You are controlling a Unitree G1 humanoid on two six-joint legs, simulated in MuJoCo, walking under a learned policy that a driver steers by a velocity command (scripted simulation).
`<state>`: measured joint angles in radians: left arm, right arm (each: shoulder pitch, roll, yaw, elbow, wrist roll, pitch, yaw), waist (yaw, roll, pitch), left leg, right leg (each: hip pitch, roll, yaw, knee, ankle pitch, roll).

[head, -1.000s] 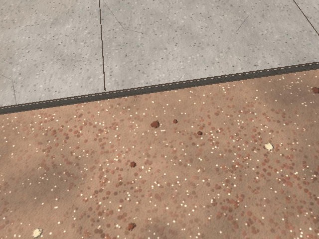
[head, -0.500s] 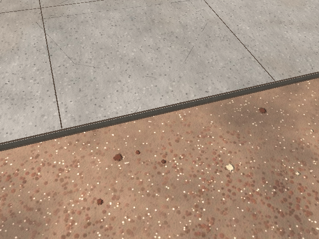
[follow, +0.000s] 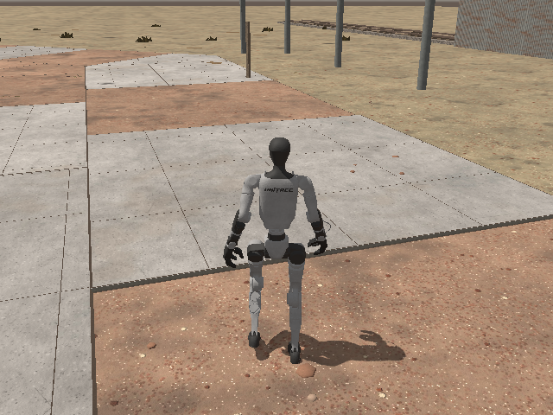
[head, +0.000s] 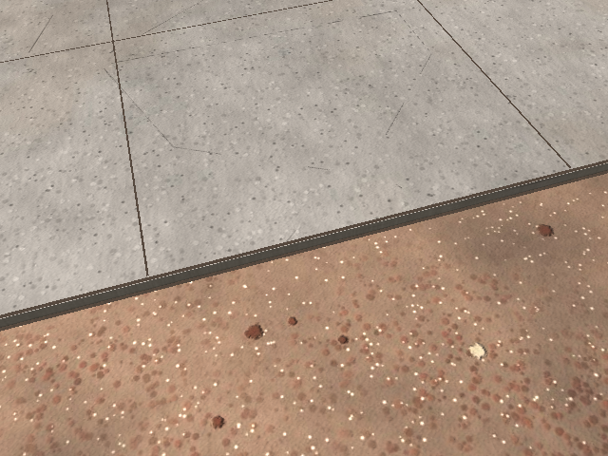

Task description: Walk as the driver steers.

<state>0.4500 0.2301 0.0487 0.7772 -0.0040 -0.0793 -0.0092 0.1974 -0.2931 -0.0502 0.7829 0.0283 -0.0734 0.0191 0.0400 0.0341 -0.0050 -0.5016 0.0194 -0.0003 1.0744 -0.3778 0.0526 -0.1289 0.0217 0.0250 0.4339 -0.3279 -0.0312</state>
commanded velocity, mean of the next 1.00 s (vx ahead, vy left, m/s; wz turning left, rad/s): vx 0.47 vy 0.00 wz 0.42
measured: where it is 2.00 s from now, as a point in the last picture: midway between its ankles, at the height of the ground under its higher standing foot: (189, 257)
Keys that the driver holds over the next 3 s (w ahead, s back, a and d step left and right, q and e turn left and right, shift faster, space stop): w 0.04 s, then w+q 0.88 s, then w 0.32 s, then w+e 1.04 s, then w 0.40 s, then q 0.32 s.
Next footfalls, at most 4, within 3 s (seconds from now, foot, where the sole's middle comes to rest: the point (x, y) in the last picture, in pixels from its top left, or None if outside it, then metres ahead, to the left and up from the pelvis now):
0.26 left None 0.30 0.15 -0.78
0.78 right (329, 405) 0.63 0.03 -0.78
1.28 left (178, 360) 0.73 0.40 -0.78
1.78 right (232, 235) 1.10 0.31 -0.74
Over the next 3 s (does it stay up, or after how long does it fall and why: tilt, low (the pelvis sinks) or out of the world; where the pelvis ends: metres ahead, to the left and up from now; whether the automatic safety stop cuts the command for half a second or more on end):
stays up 1.47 0.40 0.04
